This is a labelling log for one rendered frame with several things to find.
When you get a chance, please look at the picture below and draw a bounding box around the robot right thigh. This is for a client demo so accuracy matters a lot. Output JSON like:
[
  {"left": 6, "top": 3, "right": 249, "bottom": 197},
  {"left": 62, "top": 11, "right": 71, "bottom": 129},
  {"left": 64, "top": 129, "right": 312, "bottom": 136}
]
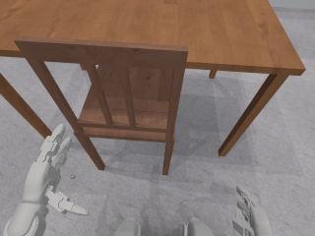
[{"left": 182, "top": 220, "right": 215, "bottom": 236}]

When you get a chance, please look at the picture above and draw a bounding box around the robot left forearm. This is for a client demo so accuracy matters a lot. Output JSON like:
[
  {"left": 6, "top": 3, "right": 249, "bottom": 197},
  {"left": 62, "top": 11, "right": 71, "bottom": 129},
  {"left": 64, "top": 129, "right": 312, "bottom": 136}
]
[{"left": 2, "top": 202, "right": 49, "bottom": 236}]

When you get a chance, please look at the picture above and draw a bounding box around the chair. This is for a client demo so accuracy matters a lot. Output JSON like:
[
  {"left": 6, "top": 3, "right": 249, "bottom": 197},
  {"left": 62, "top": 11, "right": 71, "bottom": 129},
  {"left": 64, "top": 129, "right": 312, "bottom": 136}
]
[{"left": 14, "top": 35, "right": 189, "bottom": 175}]

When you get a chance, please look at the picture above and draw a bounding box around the right robot hand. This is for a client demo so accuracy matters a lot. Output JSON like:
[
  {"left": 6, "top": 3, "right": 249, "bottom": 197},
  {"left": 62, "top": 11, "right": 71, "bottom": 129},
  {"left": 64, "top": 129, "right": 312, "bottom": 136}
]
[{"left": 232, "top": 186, "right": 274, "bottom": 236}]

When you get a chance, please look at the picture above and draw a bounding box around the robot thigh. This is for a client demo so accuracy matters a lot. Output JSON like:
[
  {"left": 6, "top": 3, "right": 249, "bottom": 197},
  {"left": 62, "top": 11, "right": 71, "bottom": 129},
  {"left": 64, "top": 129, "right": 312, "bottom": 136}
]
[
  {"left": 112, "top": 220, "right": 142, "bottom": 236},
  {"left": 182, "top": 220, "right": 215, "bottom": 236}
]

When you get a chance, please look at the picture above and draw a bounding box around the table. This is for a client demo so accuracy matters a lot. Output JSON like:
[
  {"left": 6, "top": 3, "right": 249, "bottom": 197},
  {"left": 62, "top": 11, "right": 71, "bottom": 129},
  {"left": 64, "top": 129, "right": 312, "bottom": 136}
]
[{"left": 0, "top": 0, "right": 306, "bottom": 156}]

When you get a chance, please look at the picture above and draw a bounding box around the robot left thigh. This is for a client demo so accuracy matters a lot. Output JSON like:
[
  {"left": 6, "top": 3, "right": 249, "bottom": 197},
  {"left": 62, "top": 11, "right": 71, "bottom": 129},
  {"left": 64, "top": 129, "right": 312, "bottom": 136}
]
[{"left": 112, "top": 220, "right": 142, "bottom": 236}]

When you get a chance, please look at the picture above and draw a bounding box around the left robot hand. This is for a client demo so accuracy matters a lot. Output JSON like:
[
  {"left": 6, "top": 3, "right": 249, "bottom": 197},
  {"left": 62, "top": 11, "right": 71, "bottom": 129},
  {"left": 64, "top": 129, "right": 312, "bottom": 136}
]
[{"left": 22, "top": 123, "right": 90, "bottom": 216}]

